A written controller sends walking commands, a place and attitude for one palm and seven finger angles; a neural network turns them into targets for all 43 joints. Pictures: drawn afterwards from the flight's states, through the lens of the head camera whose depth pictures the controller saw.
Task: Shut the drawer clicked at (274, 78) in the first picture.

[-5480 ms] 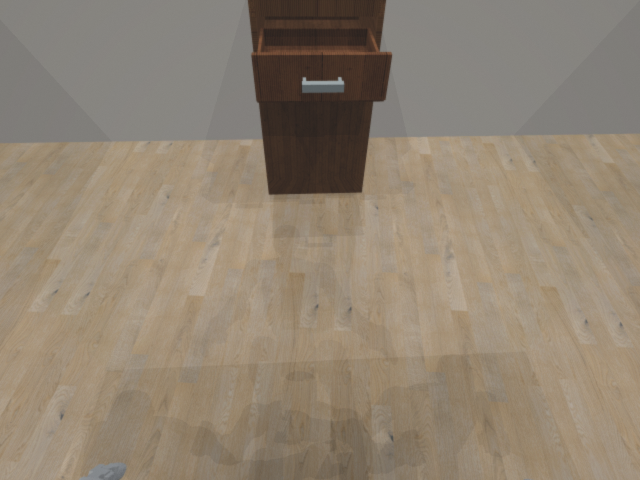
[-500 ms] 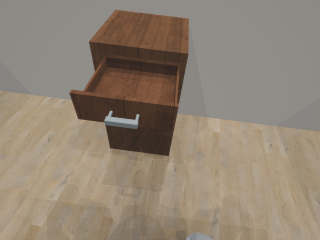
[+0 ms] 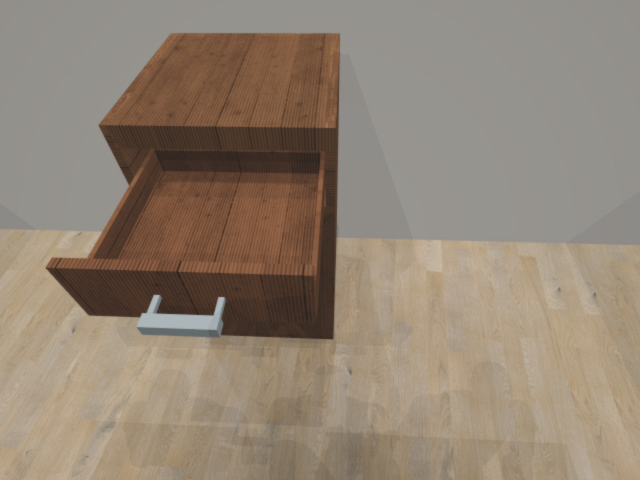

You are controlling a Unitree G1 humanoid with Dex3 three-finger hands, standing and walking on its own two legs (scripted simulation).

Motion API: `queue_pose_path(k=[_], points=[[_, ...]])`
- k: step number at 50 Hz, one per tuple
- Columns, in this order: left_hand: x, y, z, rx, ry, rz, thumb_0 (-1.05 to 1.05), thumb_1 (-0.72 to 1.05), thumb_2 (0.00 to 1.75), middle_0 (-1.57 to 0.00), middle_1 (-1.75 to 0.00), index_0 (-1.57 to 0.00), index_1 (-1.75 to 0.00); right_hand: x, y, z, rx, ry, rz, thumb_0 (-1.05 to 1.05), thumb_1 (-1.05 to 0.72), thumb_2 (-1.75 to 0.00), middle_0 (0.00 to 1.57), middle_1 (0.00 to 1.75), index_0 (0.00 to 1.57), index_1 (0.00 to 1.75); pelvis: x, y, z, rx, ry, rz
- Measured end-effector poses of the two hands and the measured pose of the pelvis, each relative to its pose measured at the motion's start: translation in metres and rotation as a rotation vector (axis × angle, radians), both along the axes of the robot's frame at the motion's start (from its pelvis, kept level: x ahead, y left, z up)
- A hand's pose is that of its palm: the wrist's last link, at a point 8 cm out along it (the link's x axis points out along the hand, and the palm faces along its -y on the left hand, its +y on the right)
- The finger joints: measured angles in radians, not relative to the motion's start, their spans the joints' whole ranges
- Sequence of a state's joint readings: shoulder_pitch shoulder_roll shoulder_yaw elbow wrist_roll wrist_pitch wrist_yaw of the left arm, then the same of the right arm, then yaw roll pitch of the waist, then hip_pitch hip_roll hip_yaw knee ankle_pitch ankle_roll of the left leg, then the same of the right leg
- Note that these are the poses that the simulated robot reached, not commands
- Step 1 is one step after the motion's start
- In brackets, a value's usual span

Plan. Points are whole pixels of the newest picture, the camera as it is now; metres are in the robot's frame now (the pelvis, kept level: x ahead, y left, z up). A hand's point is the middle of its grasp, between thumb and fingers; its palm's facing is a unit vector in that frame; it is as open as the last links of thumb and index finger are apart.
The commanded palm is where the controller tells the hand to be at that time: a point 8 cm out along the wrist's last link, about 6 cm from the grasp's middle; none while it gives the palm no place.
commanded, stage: come to a stop and stand still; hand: left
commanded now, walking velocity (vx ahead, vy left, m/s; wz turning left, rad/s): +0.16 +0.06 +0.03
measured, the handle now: (184, 313) +0.37 +0.23 -0.05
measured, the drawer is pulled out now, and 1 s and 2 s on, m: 0.30 0.30 0.30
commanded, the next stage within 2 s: look again from close up in 0.96 s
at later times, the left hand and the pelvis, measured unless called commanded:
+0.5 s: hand out of the picture +0.06 +0.21 -0.17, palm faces +0.04 -0.98 -0.21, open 7.3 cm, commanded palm none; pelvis +0.05 +0.03 +0.01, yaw -3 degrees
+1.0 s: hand out of the picture +0.01 +0.16 -0.15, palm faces +0.05 -0.97 -0.23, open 7.3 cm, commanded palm none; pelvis +0.01 -0.01 +0.02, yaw -2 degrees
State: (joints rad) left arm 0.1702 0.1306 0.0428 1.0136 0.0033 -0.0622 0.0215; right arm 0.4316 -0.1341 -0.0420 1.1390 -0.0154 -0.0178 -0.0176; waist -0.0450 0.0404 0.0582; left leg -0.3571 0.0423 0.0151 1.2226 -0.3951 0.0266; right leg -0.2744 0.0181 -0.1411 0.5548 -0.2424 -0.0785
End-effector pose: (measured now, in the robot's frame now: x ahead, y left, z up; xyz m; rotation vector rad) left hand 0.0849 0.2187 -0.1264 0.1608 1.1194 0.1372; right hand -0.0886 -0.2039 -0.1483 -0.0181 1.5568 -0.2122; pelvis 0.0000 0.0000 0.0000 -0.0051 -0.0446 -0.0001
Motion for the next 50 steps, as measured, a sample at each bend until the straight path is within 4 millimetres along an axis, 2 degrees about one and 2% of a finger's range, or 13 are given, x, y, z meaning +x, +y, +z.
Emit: queue_pose_path(k=[5,8,13,15,18,24,28,32,35,39,44,47,50], points=[[-0.023,0.018,0.009,0.052,0.120,0.038,-0.02,0.95,0.90,-0.20,-0.30,-0.20,-0.30,0.113,-0.018,0.008,-0.033,-0.227,0.059,0.00,-0.91,-0.90,0.20,0.30,0.19,0.30,0.024,-0.001,0.011,0.005,0.018,-0.007],[-0.035,0.021,0.008,0.044,0.194,0.052,-0.01,0.94,0.90,-0.20,-0.30,-0.20,-0.30,0.162,-0.021,0.014,-0.058,-0.303,0.087,0.00,-0.93,-0.90,0.20,0.30,0.19,0.30,0.037,0.005,0.013,0.006,0.025,-0.018],[-0.046,0.025,-0.003,0.005,0.275,0.088,-0.01,0.92,0.90,-0.20,-0.30,-0.20,-0.30,0.217,-0.010,0.019,-0.078,-0.354,0.135,0.00,-0.93,-0.90,0.20,0.30,0.19,0.30,0.057,0.020,0.010,-0.004,0.023,-0.031],[-0.047,0.029,-0.012,-0.014,0.296,0.102,0.00,0.92,0.90,-0.20,-0.30,-0.20,-0.30,0.231,-0.002,0.019,-0.090,-0.366,0.150,0.00,-0.92,-0.90,0.20,0.30,0.19,0.30,0.064,0.027,0.005,-0.016,0.020,-0.028],[-0.044,0.034,-0.021,-0.025,0.311,0.110,0.00,0.91,0.90,-0.20,-0.30,-0.20,-0.30,0.240,0.011,0.023,-0.093,-0.368,0.170,0.00,-0.92,-0.90,0.20,0.30,0.19,0.30,0.066,0.032,0.003,0.007,0.011,-0.035],[-0.034,0.042,-0.018,-0.008,0.304,0.075,0.00,0.91,0.90,-0.20,-0.30,-0.20,-0.30,0.229,0.020,0.024,-0.089,-0.362,0.151,-0.01,-0.91,-0.90,0.20,0.30,0.20,0.30,0.049,0.032,0.006,0.003,0.020,-0.052],[-0.030,0.044,-0.013,0.029,0.274,0.049,0.00,0.91,0.90,-0.20,-0.30,-0.20,-0.30,0.209,0.007,0.019,-0.083,-0.357,0.122,-0.01,-0.92,-0.90,0.21,0.30,0.20,0.30,0.033,0.024,0.005,0.009,0.028,-0.062],[-0.031,0.037,-0.006,0.074,0.220,0.026,0.00,0.91,0.90,-0.20,-0.30,-0.20,-0.30,0.178,-0.013,0.006,-0.063,-0.338,0.088,-0.01,-0.91,-0.90,0.21,0.30,0.20,0.30,0.017,0.009,-0.001,0.023,0.026,-0.061],[-0.041,0.023,0.000,0.093,0.194,0.019,0.00,0.91,0.90,-0.20,-0.30,-0.20,-0.30,0.148,-0.029,-0.004,-0.039,-0.295,0.056,0.00,-0.91,-0.90,0.20,0.30,0.20,0.30,0.010,-0.004,-0.001,0.023,0.006,-0.047],[-0.055,0.003,0.013,0.073,0.198,0.026,0.00,0.91,0.90,-0.20,-0.30,-0.20,-0.30,0.110,-0.042,0.003,-0.020,-0.212,0.035,0.00,-0.91,-0.90,0.20,0.30,0.20,0.30,0.012,-0.014,0.013,0.043,0.017,-0.058],[-0.064,-0.016,0.017,0.034,0.224,0.022,0.00,0.91,0.90,-0.20,-0.30,-0.20,-0.30,0.070,-0.052,0.010,-0.028,-0.124,0.024,0.00,-0.91,-0.90,0.20,0.30,0.19,0.30,0.010,-0.019,0.019,0.045,0.039,-0.052],[-0.072,-0.016,0.015,0.028,0.241,0.047,0.00,0.92,0.90,-0.20,-0.30,-0.20,-0.30,0.056,-0.052,0.012,-0.036,-0.059,0.046,0.00,-0.91,-0.90,0.20,0.30,0.19,0.30,0.010,-0.017,0.019,0.038,0.047,-0.037],[-0.083,-0.012,0.012,0.022,0.265,0.077,0.00,0.92,0.90,-0.20,-0.30,-0.20,-0.30,0.057,-0.048,0.014,-0.046,-0.030,0.071,0.00,-0.91,-0.90,0.20,0.30,0.19,0.30,0.010,-0.013,0.019,0.035,0.050,-0.028]])
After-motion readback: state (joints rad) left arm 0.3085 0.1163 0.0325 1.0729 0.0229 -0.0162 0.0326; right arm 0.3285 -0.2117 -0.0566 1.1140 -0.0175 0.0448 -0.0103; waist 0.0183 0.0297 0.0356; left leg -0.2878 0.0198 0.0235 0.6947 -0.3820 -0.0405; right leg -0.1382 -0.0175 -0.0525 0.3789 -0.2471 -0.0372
